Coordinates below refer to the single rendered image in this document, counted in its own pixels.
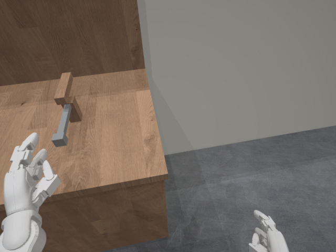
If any left robot hand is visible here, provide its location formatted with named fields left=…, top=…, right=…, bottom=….
left=4, top=132, right=61, bottom=216

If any left robot forearm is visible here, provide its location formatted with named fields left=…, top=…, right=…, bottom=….
left=0, top=209, right=46, bottom=252

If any counter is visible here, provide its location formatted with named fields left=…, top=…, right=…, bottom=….
left=0, top=0, right=169, bottom=252

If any tap lever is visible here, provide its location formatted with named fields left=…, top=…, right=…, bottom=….
left=52, top=104, right=72, bottom=147

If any right robot hand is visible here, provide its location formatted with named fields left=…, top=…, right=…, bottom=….
left=249, top=210, right=289, bottom=252

